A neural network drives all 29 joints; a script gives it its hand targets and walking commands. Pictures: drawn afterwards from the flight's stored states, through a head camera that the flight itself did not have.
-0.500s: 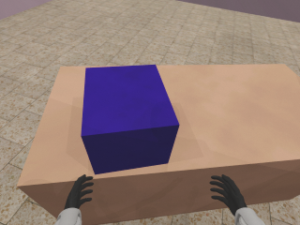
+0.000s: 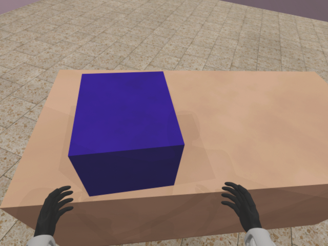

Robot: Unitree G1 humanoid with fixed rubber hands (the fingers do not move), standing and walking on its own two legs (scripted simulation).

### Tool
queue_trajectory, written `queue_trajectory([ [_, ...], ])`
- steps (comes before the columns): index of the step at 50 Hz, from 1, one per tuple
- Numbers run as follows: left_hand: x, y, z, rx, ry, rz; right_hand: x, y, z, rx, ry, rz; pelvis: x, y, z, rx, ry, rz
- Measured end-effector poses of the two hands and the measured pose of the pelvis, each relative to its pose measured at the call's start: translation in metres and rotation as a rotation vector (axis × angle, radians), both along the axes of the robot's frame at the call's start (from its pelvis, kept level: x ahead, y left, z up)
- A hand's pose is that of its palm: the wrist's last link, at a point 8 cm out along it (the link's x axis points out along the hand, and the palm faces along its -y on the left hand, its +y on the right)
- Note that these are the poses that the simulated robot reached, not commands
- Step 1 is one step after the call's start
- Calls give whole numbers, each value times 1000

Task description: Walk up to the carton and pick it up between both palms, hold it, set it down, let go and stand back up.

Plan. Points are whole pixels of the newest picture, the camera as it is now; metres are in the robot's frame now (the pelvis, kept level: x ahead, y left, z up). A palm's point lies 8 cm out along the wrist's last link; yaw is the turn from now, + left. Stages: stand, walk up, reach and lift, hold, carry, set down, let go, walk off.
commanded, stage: reach and lift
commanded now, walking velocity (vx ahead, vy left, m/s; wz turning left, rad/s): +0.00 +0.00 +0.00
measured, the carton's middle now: (128, 130) +0.45 +0.13 -0.02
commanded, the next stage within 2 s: none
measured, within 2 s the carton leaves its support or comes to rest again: neither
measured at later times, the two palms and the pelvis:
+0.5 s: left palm (46, 191) +0.23 +0.29 +0.00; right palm (243, 190) +0.26 -0.19 +0.01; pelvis +0.01 -0.01 +0.00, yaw +0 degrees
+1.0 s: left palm (42, 158) +0.28 +0.30 +0.06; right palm (238, 154) +0.33 -0.18 +0.06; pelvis -0.01 +0.01 +0.01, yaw +0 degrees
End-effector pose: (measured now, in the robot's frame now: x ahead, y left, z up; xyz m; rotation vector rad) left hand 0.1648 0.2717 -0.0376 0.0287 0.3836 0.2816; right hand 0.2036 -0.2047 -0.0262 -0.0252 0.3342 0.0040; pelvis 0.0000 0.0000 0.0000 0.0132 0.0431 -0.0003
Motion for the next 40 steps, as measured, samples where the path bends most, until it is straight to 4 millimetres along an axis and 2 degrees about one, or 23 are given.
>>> queue_trajectory([
  [5,7,6,-2,-6,-11,20,4,-6,1,-6,-15,-9,4,-6,-1,5,-3,0],
  [12,26,8,6,-25,-57,15,18,-5,9,-11,-35,7,7,-11,0,9,5,-4],
  [22,58,14,30,-24,-108,-8,47,6,30,-4,-69,29,7,-12,3,7,-3,-8],
  [30,73,18,50,-26,-128,-24,67,18,47,-10,-71,45,2,-8,7,-4,-10,-4],
  [40,91,26,71,-19,-132,-15,97,23,69,-27,-60,39,-7,0,8,-15,-1,-1],
])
